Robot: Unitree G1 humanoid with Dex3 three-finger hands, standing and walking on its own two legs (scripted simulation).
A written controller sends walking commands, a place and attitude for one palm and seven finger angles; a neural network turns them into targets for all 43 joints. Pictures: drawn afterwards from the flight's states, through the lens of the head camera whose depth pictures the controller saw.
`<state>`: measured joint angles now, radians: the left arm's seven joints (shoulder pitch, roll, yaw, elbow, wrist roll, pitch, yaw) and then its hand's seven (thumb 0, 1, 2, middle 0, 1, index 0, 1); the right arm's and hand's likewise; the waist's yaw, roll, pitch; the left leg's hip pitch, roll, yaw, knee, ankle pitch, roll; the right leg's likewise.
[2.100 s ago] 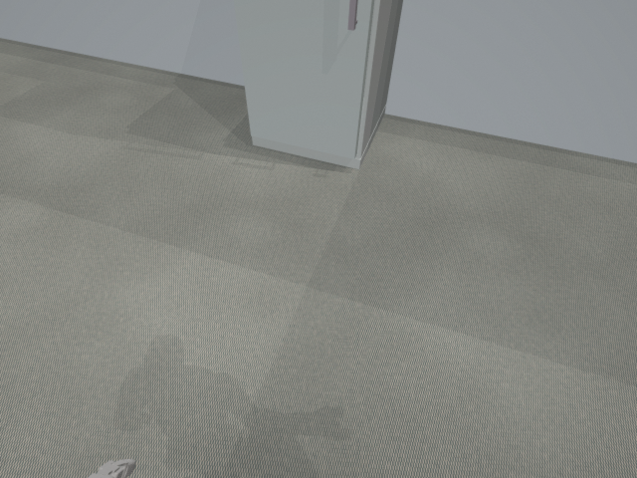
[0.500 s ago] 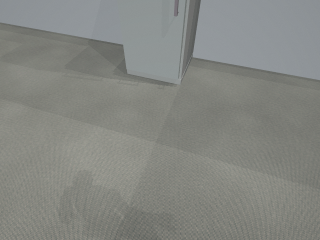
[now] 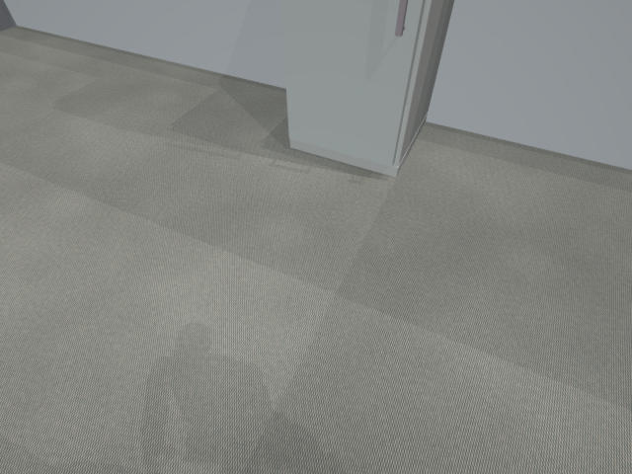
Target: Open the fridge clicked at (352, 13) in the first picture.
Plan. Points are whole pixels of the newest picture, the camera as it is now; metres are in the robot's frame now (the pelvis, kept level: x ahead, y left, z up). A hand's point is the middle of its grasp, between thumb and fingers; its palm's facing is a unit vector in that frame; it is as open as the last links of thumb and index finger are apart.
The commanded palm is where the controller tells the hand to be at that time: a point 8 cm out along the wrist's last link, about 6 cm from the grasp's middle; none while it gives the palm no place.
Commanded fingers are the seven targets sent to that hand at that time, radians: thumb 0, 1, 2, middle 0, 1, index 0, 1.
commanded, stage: walk to a spot facing it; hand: right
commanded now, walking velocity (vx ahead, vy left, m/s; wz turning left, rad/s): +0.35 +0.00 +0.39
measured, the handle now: out of the picture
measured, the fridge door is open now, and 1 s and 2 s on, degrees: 0 0 0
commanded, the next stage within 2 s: turn to face it in 1.88 s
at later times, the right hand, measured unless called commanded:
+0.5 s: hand (435, 472) +0.18 -0.16 -0.17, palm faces -0.06 +0.99 -0.14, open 7.3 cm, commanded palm none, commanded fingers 0.00 -0.90 -0.90 0.20 0.30 0.20 0.30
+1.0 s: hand (404, 266) +0.55 -0.16 -0.16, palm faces -0.30 +0.95 -0.13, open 7.3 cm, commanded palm none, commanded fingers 0.00 -0.90 -0.90 0.20 0.30 0.20 0.30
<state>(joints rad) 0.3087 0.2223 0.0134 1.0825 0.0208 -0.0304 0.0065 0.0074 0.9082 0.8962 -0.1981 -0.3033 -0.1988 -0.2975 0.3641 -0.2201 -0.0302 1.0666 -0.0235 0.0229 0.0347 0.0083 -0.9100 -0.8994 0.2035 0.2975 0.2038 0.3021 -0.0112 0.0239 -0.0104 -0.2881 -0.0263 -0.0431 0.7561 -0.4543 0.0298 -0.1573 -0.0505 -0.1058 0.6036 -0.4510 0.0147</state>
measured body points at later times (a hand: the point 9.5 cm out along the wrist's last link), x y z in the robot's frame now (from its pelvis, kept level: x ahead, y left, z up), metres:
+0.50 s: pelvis +0.21 +0.01 +0.01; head +0.23 -0.01 +0.46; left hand +0.30 +0.25 -0.12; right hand +0.18 -0.21 -0.16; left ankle +0.06 +0.12 -0.72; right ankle +0.34 -0.09 -0.70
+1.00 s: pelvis +0.43 -0.01 +0.02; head +0.45 -0.03 +0.47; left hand +0.26 +0.16 -0.12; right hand +0.57 -0.21 -0.14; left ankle +0.48 +0.17 -0.66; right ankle +0.35 -0.09 -0.72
